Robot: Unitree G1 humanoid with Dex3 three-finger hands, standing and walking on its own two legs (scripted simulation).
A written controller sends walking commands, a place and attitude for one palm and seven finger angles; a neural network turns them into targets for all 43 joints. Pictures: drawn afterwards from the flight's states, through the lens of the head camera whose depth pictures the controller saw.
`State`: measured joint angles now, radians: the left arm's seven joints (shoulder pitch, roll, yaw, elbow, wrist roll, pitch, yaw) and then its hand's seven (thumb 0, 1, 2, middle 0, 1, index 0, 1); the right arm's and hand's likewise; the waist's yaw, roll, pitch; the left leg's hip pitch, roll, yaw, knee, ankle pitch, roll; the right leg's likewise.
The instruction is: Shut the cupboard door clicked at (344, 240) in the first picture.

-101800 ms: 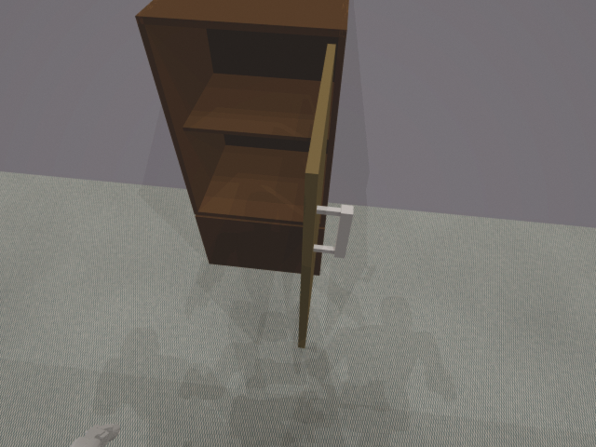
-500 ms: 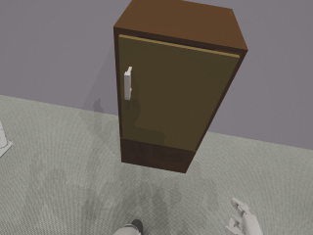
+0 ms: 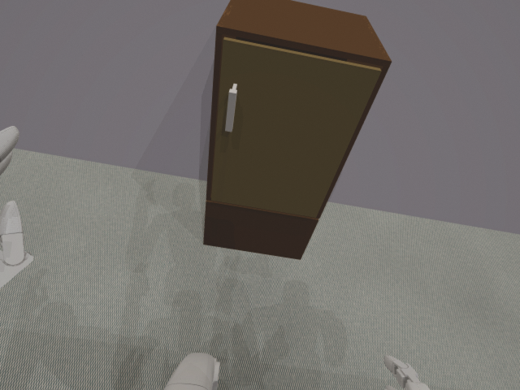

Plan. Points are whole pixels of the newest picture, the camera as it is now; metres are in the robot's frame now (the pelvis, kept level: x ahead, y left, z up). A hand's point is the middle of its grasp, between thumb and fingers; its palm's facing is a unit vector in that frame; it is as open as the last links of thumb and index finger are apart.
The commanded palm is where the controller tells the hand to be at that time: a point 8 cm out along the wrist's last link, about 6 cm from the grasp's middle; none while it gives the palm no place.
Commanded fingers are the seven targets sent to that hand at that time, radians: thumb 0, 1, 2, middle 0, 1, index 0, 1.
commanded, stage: stop stepping back and stand still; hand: left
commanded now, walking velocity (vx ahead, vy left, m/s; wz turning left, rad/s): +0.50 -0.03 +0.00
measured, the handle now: (231, 107) +0.82 +0.12 +0.01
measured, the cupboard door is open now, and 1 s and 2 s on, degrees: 0 0 0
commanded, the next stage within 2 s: let the arm hang, fingers relaxed in 0.68 s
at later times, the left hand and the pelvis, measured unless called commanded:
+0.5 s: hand out of the picture +0.09 +0.30 +0.22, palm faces +0.36 -0.78 -0.52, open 7.4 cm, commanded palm +0.03 +0.34 +0.20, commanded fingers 0.00 0.90 0.90 -0.20 -0.30 -0.20 -0.30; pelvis -0.13 +0.04 +0.03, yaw -4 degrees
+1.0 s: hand out of the picture +0.06 +0.23 -0.11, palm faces -0.13 -0.96 -0.26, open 7.4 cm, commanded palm none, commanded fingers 0.00 0.90 0.90 -0.20 -0.30 -0.20 -0.30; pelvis -0.12 +0.06 -0.01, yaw -3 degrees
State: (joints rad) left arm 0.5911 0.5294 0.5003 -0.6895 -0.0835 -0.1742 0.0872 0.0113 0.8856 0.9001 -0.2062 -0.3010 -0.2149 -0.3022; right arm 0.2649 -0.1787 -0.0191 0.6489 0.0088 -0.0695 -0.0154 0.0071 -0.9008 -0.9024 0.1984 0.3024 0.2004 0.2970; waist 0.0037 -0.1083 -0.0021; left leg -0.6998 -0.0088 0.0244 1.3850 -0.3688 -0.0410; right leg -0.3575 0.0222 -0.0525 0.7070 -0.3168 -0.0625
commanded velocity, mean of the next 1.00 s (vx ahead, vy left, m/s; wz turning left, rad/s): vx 0.17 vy -0.06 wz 0.00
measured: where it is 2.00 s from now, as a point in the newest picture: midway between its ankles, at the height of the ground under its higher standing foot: outside the picture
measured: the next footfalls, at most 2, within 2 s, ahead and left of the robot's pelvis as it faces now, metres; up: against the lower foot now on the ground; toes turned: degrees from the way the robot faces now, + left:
left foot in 0.10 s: +0.01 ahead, +0.16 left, +0.01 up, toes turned +3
right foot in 0.52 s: -0.17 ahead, -0.04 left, +0.00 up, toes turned -10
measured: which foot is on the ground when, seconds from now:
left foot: up 0.00-0.08, down 0.10-0.50, up 0.52-0.78, down 0.80-1.00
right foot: down 0.00-0.08, up 0.10-0.50, down 0.52-0.80, up 0.82-1.00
